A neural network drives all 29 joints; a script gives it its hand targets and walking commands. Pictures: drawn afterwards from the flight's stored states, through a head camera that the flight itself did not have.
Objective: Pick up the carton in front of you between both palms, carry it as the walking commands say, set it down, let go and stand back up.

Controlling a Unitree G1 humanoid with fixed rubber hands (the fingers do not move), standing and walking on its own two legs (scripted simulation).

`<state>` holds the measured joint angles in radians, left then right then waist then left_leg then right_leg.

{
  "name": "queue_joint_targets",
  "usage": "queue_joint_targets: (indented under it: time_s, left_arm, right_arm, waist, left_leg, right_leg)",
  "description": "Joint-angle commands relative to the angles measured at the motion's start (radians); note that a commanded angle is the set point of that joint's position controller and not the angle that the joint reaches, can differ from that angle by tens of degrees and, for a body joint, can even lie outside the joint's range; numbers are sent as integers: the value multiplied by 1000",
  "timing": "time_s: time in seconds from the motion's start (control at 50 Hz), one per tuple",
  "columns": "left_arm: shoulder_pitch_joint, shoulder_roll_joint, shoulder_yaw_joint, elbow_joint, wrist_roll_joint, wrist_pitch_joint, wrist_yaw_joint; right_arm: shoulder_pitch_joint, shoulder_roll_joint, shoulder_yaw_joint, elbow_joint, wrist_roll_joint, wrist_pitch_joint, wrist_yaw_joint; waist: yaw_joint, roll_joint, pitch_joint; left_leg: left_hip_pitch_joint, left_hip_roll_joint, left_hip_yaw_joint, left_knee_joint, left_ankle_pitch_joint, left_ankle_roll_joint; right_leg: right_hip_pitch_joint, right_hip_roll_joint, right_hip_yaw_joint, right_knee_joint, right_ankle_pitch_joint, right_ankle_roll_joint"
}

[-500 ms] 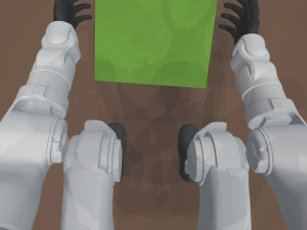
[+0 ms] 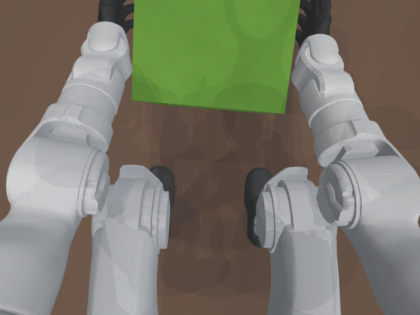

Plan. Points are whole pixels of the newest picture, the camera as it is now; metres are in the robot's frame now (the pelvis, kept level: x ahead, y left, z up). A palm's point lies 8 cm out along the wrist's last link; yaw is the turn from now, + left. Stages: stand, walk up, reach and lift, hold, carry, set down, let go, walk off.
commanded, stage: reach and lift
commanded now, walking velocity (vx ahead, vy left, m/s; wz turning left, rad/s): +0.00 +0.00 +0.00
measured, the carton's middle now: (211, 50) +0.51 +0.01 -0.25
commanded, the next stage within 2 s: none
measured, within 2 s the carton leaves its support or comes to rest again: leaves its support in 0.06 s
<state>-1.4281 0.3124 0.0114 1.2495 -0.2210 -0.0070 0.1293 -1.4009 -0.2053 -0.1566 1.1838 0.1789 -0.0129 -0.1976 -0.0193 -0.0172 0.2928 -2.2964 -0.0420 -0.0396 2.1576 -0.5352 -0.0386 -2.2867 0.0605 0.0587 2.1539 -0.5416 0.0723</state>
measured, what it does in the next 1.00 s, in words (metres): rises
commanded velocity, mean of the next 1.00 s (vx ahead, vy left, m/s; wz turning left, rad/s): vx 0.00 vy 0.00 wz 0.00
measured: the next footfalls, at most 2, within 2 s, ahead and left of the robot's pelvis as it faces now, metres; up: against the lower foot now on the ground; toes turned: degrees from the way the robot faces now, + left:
none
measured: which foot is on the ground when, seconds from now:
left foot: down 0.00-1.00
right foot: down 0.00-1.00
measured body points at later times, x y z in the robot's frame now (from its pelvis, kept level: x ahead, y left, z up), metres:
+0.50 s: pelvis +0.00 +0.00 +0.06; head +0.27 +0.02 +0.42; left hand +0.50 +0.16 -0.03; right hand +0.50 -0.14 -0.02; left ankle +0.12 +0.13 -0.34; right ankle +0.12 -0.14 -0.34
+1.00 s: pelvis +0.03 +0.00 +0.19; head +0.24 +0.01 +0.59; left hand +0.48 +0.16 +0.12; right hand +0.48 -0.14 +0.13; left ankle +0.12 +0.13 -0.34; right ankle +0.12 -0.14 -0.34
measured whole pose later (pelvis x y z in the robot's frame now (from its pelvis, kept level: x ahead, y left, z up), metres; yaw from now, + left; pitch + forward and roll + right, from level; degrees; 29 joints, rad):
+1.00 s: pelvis +0.03 +0.00 +0.19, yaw +2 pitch +38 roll -1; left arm -0.79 -0.01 0.33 0.66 0.11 0.33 0.07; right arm -0.75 0.06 -0.41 0.61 -0.13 0.30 -0.07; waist -0.01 -0.01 -0.21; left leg -1.71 -0.12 -0.11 1.56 -0.50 -0.05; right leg -1.70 0.11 0.11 1.57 -0.53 0.07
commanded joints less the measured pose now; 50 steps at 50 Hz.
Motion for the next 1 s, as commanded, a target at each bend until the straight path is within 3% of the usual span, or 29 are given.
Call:
queue_joint_targets:
  time_s: [0.0,0.08,0.16,0.18,0.2,0.26,0.28,0.32,0.34,0.36,0.38,0.44,0.48,0.54,0.56,0.58,0.6,0.62,0.64,0.7,0.72,0.74,0.76,0.86,0.88,0.9,0.92,0.96,0.98]
  left_arm:
    - [-547,-868,-155,-300,34,3,-216]
    - [-573,-987,-237,-449,-43,31,-223]
    - [-531,-1064,-277,-607,-33,77,-216]
    - [-491,-1083,-259,-607,-10,88,-209]
    - [-466,-1081,-265,-600,18,106,-209]
    - [-429,-1190,-288,-706,28,147,-216]
    - [-407,-1162,-248,-660,58,170,-216]
    - [-283,-1207,-178,-533,126,206,-242]
    - [-277,-1224,-170,-531,146,224,-252]
    - [-280,-1221,-132,-535,147,238,-264]
    - [-302,-1272,-134,-496,141,245,-270]
    - [-303,-1219,-113,-524,191,257,-285]
    - [-288,-1257,-71,-478,220,271,-291]
    - [-308,-1288,-94,-524,219,272,-290]
    - [-286,-1285,-69,-512,254,268,-286]
    - [-255,-1294,-47,-471,259,272,-284]
    - [-226,-1295,-71,-520,271,270,-280]
    - [-231,-1335,-93,-512,258,281,-277]
    - [-198,-1322,-65,-506,267,284,-282]
    - [-174,-1369,-102,-529,245,289,-285]
    - [-169,-1342,-138,-574,241,292,-285]
    - [-156,-1395,-155,-567,233,299,-282]
    - [-82,-1352,-139,-564,238,294,-288]
    - [-97,-1397,-226,-642,193,302,-292]
    - [-53,-1422,-237,-660,185,302,-292]
    - [-52,-1405,-247,-652,178,308,-293]
    - [21,-1442,-254,-617,186,311,-290]
    - [19,-1444,-246,-653,190,301,-288]
    - [60,-1451,-246,-618,192,300,-289]
  right_arm:
    - [-478,890,217,-188,-41,47,252]
    - [-460,993,245,-326,-14,66,268]
    - [-452,1082,377,-528,40,109,265]
    - [-454,1085,363,-495,19,130,267]
    - [-402,1111,383,-514,11,140,265]
    - [-376,1129,383,-633,-26,170,269]
    - [-404,1137,397,-624,-33,195,272]
    - [-321,1160,339,-524,-114,225,277]
    - [-317,1132,299,-490,-120,241,285]
    - [-356,1140,298,-528,-123,251,293]
    - [-328,1165,281,-497,-144,260,294]
    - [-313,1205,232,-442,-181,280,304]
    - [-230,1211,174,-365,-240,299,308]
    - [-229,1232,143,-360,-232,291,332]
    - [-275,1235,167,-391,-229,283,340]
    - [-243,1237,154,-362,-244,286,341]
    - [-153,1253,130,-340,-261,288,348]
    - [-168,1242,131,-359,-263,294,353]
    - [-164,1225,136,-361,-255,301,359]
    - [-110,1274,198,-383,-241,309,362]
    - [-120,1305,233,-458,-213,307,366]
    - [-91,1289,216,-436,-227,311,370]
    - [-87,1318,260,-444,-205,315,368]
    - [-14,1338,328,-482,-199,331,360]
    - [-43,1327,363,-562,-193,324,360]
    - [-3,1325,369,-561,-195,325,359]
    - [34,1337,355,-539,-188,319,359]
    - [92,1332,373,-525,-207,326,366]
    - [105,1364,378,-534,-192,323,359]
  waist:
    - [40,24,-1118]
    - [-1,38,-1367]
    - [48,61,-1652]
    - [33,19,-1671]
    - [58,48,-1647]
    - [17,74,-1697]
    - [55,19,-1622]
    - [4,-13,-1426]
    - [35,48,-1343]
    - [62,7,-1348]
    - [-10,9,-1349]
    - [27,-1,-1347]
    - [-11,31,-1303]
    - [-7,82,-1331]
    - [43,69,-1355]
    - [1,76,-1347]
    - [23,63,-1344]
    - [-21,107,-1343]
    - [11,96,-1335]
    - [-16,67,-1403]
    - [18,78,-1449]
    - [-21,124,-1417]
    - [59,58,-1413]
    - [-5,20,-1436]
    - [18,37,-1472]
    - [-30,26,-1438]
    - [27,90,-1389]
    - [-22,11,-1376]
    - [4,33,-1360]
  left_leg:
    - [503,-88,105,-144,258,25]
    - [626,-94,108,-128,377,16]
    - [783,-108,134,-147,462,7]
    - [817,-118,134,-164,468,14]
    - [816,-117,142,-162,428,8]
    - [835,-129,152,-208,356,2]
    - [801,-124,138,-244,301,11]
    - [688,-130,140,-299,174,12]
    - [631,-127,147,-334,89,8]
    - [620,-124,148,-342,75,13]
    - [647,-118,139,-370,26,10]
    - [657,-126,140,-401,57,10]
    - [644,-132,149,-451,25,2]
    - [769,-124,118,-528,66,8]
    - [774,-129,130,-518,124,12]
    - [780,-130,129,-524,111,7]
    - [805,-136,123,-560,108,6]
    - [853,-136,114,-587,98,-1]
    - [855,-135,120,-595,120,0]
    - [943,-131,97,-621,169,7]
    - [997,-133,107,-641,169,4]
    - [956,-136,112,-649,185,-9]
    - [1003,-136,103,-674,222,6]
    - [1102,-136,84,-740,213,4]
    - [1125,-139,90,-749,221,-3]
    - [1134,-136,79,-761,217,-9]
    - [1157,-145,89,-790,217,-6]
    - [1195,-135,54,-816,262,0]
    - [1209,-137,69,-841,240,-1]
  right_leg:
    - [512,97,-114,-123,262,-49]
    - [657,104,-141,-83,431,-49]
    - [786,112,-142,-108,497,-39]
    - [756,112,-160,-140,453,-24]
    - [748,110,-148,-145,421,-29]
    - [732,122,-157,-204,340,-37]
    - [715,113,-158,-224,289,-29]
    - [661,122,-171,-304,168,-28]
    - [618,117,-162,-316,97,-46]
    - [637,115,-158,-351,61,-44]
    - [650,126,-165,-367,41,-52]
    - [647,120,-149,-422,37,-49]
    - [705,124,-145,-462,46,-61]
    - [671,133,-168,-469,86,-68]
    - [668,129,-150,-482,114,-57]
    - [713,128,-142,-507,112,-65]
    - [707,133,-145,-523,110,-63]
    - [722,132,-154,-534,119,-71]
    - [719,134,-141,-563,106,-67]
    - [821,127,-144,-591,164,-57]
    - [816,130,-141,-592,165,-50]
    - [884,127,-131,-623,189,-62]
    - [859,131,-131,-634,189,-42]
    - [992,128,-128,-714,197,-37]
    - [1034,125,-121,-720,205,-41]
    - [1060,126,-119,-742,211,-45]
    - [1052,126,-108,-755,210,-46]
    - [1063,126,-101,-805,241,-51]
    - [1130,129,-94,-827,232,-43]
